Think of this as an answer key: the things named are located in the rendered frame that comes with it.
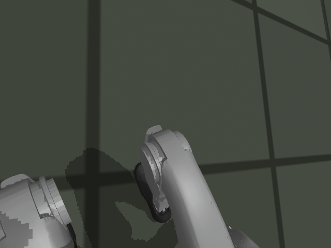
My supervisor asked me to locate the right robot foot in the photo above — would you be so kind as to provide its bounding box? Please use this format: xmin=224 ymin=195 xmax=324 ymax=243
xmin=134 ymin=162 xmax=171 ymax=223

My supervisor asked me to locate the left robot foot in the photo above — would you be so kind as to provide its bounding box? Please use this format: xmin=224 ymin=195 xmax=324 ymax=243
xmin=67 ymin=223 xmax=78 ymax=248

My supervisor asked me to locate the right robot hand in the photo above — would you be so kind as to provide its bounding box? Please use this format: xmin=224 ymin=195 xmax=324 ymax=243
xmin=225 ymin=224 xmax=259 ymax=248

